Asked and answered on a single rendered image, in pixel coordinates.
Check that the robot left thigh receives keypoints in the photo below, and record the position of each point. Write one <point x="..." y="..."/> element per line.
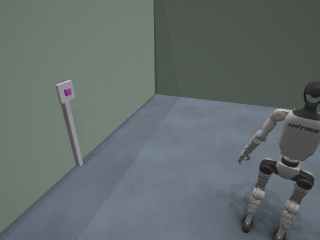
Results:
<point x="265" y="171"/>

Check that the left robot upper arm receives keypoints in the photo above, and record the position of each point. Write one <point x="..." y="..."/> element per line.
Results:
<point x="276" y="116"/>

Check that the robot left forearm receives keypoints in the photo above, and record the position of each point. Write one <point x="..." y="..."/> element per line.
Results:
<point x="252" y="144"/>

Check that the button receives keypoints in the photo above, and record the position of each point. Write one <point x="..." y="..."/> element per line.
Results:
<point x="67" y="91"/>

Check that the right robot shin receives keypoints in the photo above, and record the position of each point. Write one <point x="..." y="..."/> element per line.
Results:
<point x="286" y="221"/>

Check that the panel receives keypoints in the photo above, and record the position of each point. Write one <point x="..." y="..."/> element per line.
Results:
<point x="68" y="117"/>

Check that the robot left hand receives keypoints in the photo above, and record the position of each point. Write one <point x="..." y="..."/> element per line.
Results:
<point x="242" y="157"/>

